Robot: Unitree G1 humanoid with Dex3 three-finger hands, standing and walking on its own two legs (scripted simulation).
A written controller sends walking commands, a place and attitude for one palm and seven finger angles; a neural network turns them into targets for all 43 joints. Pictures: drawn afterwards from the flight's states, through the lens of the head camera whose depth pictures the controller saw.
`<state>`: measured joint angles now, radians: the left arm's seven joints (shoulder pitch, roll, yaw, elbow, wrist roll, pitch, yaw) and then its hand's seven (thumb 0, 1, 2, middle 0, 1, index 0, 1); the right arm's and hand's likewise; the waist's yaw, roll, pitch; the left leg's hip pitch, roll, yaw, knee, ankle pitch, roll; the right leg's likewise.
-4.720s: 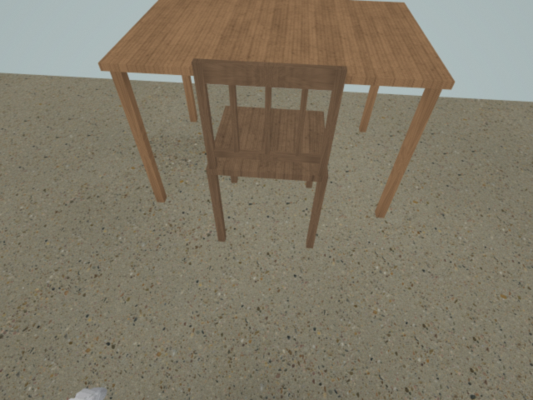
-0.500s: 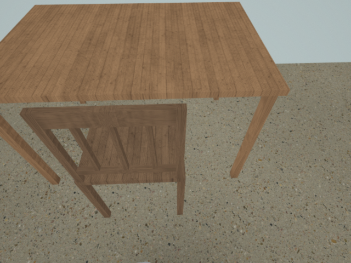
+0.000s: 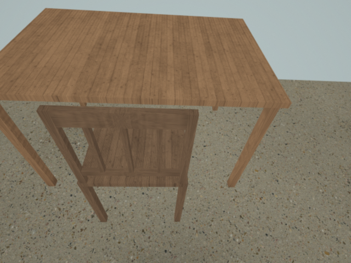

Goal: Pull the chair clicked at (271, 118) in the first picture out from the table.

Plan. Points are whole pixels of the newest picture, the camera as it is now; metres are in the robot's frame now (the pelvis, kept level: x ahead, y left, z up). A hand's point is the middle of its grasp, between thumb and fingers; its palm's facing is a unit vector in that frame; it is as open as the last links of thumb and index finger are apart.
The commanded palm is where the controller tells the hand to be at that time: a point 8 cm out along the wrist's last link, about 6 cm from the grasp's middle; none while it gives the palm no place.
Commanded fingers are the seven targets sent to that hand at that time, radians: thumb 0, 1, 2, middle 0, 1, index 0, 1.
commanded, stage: look again from close up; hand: left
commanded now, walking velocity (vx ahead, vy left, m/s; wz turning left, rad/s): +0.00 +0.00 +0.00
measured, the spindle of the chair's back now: (127, 150) +0.46 +0.19 -0.10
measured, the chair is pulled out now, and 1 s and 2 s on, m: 0.00 0.00 0.00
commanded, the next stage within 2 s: raise the hand toward the chair's back in 0.42 s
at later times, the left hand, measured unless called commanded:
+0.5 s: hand out of the picture -0.04 +0.18 -0.17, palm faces +0.01 -0.98 -0.19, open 7.4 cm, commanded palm none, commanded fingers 0.00 0.90 0.90 -0.20 -0.30 -0.20 -0.30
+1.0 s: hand out of the picture +0.10 +0.17 -0.10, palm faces +0.20 -0.98 +0.00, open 9.7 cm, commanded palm +0.11 +0.22 -0.05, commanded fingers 0.00 0.32 0.65 -0.14 -0.21 -0.14 -0.21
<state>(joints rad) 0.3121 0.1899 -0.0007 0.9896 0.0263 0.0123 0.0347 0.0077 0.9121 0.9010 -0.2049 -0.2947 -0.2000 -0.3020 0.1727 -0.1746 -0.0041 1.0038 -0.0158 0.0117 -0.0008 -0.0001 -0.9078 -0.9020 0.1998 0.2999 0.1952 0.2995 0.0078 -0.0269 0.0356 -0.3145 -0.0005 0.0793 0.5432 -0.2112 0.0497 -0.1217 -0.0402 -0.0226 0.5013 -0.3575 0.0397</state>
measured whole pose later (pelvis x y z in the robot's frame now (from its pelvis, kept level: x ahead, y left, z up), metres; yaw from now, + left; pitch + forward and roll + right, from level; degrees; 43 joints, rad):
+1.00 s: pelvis -0.04 -0.05 -0.09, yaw +2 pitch +12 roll -2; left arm 0.54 0.19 0.20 0.16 -0.25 -0.42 -0.25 0.01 0.55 0.75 -0.17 -0.24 -0.17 -0.25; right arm 0.14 -0.26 -0.07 0.49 0.01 -0.22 -0.04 0.01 -0.91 -0.90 0.20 0.30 0.19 0.30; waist 0.03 -0.03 -0.16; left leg -0.96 0.06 -0.03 1.14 -0.38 -0.02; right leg -0.76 0.02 -0.10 1.17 -0.62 -0.05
